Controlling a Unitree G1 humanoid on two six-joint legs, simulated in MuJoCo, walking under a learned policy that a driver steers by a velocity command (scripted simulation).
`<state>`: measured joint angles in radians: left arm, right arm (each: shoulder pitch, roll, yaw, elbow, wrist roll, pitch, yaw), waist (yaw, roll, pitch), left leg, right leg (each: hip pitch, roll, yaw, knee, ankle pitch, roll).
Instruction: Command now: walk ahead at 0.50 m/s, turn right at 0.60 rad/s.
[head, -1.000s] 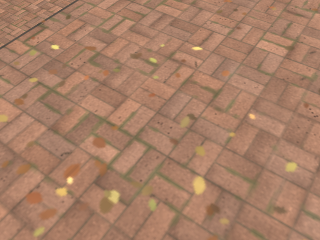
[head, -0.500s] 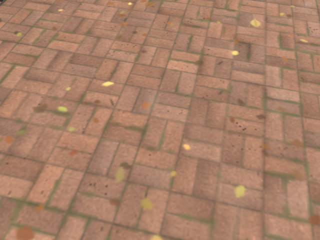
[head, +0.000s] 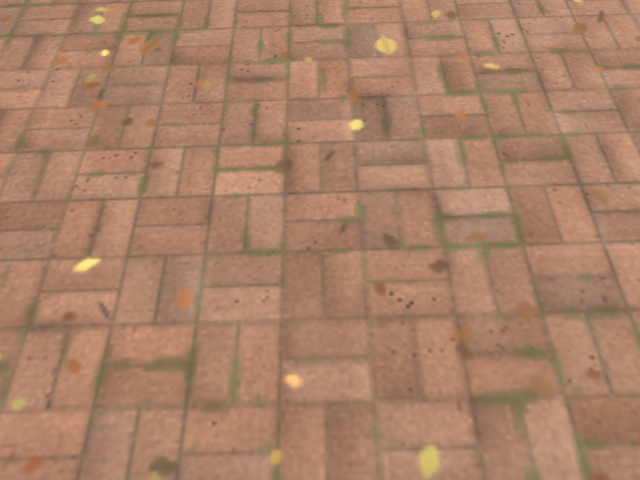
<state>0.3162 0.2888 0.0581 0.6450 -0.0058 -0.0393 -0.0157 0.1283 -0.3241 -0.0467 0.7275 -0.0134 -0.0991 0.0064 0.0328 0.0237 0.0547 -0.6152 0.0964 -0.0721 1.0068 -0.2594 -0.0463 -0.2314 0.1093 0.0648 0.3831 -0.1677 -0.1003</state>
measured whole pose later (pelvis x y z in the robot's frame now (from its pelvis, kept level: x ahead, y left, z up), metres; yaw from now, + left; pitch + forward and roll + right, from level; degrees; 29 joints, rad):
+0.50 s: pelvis +0.28 +0.05 +0.00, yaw -16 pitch +1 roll +1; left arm 0.23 0.32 0.07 0.66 -0.02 -0.02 0.01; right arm 0.31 -0.27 -0.06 0.82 0.00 -0.10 0.02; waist -0.05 -0.05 0.02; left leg -0.15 -0.03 0.07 0.33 -0.20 0.03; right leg -0.59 -0.05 0.08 1.02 -0.28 0.00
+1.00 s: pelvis +0.52 -0.08 +0.00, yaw -9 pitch +0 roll -2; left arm 0.30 0.26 0.07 0.78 0.02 -0.09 -0.01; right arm 0.22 -0.32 -0.07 0.81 0.03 -0.03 0.00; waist 0.03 0.05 0.03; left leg -0.63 0.10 -0.06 1.06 -0.20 -0.01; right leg -0.11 0.02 -0.15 0.30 -0.19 -0.04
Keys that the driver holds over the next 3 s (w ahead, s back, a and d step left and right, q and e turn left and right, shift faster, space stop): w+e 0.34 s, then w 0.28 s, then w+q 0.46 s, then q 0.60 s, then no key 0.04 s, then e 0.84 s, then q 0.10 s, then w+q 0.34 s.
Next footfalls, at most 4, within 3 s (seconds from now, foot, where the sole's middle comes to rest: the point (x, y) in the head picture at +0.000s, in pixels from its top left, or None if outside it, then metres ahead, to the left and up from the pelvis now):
0.24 left None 0.33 0.14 -0.78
0.74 right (446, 445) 0.53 -0.19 -0.78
1.26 left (350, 313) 0.84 0.01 -0.78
1.74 right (436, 293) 0.90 -0.20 -0.78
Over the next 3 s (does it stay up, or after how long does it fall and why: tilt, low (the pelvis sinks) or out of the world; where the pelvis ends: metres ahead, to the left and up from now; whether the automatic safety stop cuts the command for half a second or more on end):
stays up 0.87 -0.12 0.00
